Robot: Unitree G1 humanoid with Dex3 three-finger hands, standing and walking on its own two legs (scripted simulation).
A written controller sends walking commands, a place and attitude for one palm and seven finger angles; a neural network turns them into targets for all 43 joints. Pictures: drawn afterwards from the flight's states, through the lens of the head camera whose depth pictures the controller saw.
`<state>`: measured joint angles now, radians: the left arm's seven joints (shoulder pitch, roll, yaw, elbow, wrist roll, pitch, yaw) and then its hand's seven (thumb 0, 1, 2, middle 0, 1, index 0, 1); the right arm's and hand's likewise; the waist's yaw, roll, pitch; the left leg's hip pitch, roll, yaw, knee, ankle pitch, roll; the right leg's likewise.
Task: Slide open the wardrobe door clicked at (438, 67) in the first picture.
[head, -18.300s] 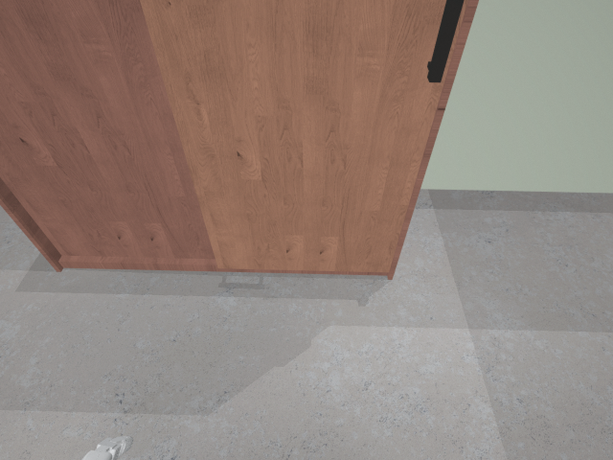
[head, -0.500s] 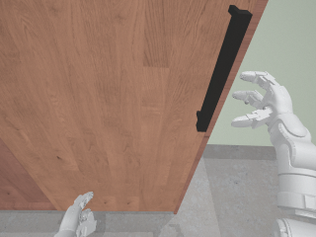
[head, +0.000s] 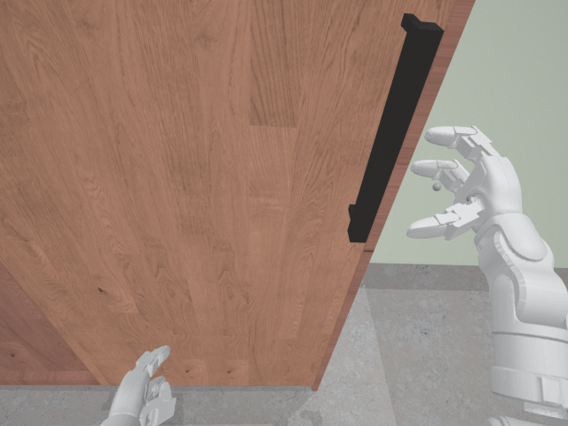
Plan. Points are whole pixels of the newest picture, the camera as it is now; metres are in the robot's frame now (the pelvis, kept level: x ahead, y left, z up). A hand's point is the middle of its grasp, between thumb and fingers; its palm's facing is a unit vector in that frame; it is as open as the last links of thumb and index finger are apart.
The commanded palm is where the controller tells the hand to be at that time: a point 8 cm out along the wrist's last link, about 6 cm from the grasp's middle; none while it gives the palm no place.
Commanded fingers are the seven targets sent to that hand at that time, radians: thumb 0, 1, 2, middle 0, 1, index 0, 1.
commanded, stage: move the hooked fingers beside the handle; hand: right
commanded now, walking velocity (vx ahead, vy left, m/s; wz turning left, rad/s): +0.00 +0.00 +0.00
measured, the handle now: (379, 146) +0.41 -0.09 +0.24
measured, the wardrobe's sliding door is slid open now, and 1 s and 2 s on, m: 0.00 0.00 0.00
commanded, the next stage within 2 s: feel for the door with the fingertips in 1.04 s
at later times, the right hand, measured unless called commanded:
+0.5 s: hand (441, 183) +0.35 -0.16 +0.23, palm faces +0.02 +1.00 -0.05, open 14.0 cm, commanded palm +0.32 -0.20 +0.23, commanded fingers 0.00 0.50 -0.30 0.30 1.20 0.30 1.20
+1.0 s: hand (436, 186) +0.34 -0.15 +0.23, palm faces -0.01 +1.00 -0.05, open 14.0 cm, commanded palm +0.32 -0.20 +0.23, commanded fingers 0.00 0.50 -0.30 0.30 1.20 0.30 1.20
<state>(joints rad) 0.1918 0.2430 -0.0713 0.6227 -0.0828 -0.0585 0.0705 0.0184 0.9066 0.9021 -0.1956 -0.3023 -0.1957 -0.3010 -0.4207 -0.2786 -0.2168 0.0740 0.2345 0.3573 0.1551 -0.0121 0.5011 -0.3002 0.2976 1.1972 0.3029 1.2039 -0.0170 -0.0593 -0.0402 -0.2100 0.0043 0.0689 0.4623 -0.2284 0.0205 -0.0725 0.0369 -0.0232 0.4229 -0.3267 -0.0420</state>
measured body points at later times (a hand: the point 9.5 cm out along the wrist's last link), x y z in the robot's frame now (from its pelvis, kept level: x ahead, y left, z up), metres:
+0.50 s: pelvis -0.01 +0.01 +0.00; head -0.04 +0.03 +0.45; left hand +0.18 +0.22 -0.08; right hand +0.34 -0.21 +0.23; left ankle +0.01 +0.11 -0.74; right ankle -0.06 -0.09 -0.74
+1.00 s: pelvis -0.02 +0.02 +0.00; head -0.04 +0.05 +0.45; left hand +0.16 +0.25 -0.09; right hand +0.34 -0.20 +0.23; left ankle +0.01 +0.11 -0.74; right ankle -0.06 -0.09 -0.74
